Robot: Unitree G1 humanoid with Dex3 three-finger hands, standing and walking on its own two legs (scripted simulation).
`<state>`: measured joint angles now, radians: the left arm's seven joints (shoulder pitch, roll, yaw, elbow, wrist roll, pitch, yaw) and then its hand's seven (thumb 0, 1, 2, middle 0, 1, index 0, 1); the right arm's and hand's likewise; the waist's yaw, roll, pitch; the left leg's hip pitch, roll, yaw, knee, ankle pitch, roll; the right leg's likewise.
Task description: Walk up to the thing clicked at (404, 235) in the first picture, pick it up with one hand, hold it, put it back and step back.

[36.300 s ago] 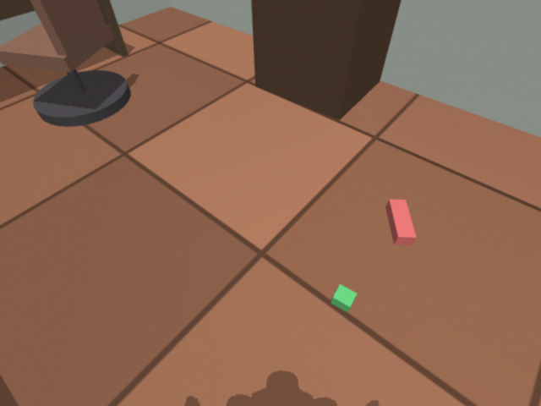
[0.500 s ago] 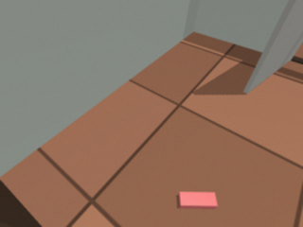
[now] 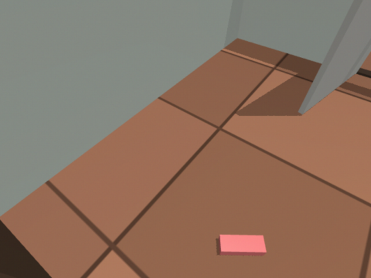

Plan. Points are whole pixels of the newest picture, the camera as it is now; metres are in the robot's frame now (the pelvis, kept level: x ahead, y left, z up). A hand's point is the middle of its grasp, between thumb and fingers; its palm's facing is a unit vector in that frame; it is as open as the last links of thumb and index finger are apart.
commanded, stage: stand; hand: right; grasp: from above
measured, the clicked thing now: (241, 245) +0.40 -0.25 -0.75
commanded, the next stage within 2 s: rise first in 0.54 s
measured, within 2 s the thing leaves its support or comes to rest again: neither
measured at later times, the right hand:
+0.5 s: hand out of the picture +0.07 -0.26 -0.16, palm faces -0.03 +0.94 -0.35, open 7.4 cm
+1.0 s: hand out of the picture +0.14 -0.26 -0.18, palm faces -0.08 +0.92 -0.39, open 11.1 cm
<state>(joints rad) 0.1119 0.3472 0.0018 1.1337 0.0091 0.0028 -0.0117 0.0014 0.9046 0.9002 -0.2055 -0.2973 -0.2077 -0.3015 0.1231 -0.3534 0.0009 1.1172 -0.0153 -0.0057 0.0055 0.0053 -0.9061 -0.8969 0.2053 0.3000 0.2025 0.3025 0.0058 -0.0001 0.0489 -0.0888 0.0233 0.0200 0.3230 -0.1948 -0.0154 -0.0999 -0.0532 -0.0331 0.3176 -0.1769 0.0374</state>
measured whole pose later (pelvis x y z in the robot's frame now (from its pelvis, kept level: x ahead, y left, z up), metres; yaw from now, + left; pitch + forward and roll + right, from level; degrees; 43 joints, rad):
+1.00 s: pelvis -0.02 -0.01 -0.03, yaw +0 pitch +8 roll +0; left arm 0.24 0.24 0.03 0.74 -0.02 -0.03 0.01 0.00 0.91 0.90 -0.21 -0.30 -0.21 -0.30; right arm -0.01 -0.33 -0.15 0.96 -0.18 0.03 0.02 0.00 -0.08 -0.97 0.08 0.97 0.09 0.95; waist 0.03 0.00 -0.02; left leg -0.50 0.03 0.02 0.70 -0.34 -0.02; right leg -0.52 -0.05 -0.02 0.71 -0.33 0.03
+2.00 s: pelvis -0.09 -0.01 -0.33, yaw +2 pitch +33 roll +3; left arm 0.06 0.27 0.07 0.69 0.02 -0.13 -0.05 0.00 0.92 0.91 -0.20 -0.30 -0.21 -0.30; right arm -0.38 -0.51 -0.12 0.84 -0.82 -0.15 -0.14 0.00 0.56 -1.02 0.09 1.05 0.08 1.06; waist 0.03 -0.01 -0.15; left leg -1.88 0.02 0.01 1.97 -0.68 -0.03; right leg -1.93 -0.05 0.08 2.00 -0.66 0.02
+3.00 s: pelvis -0.10 -0.02 -0.45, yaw +5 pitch +32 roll +7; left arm 0.10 0.25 0.00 0.78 0.14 -0.02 -0.13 0.00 0.91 0.90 -0.21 -0.30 -0.21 -0.30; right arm -0.80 -0.72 -0.13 1.34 -1.31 -0.33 -0.39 0.00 0.52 -1.00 0.08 1.01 0.09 1.01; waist 0.16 0.03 -0.06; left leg -2.21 0.00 0.03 2.33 -0.69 -0.05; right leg -2.30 -0.03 0.15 2.40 -0.67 0.02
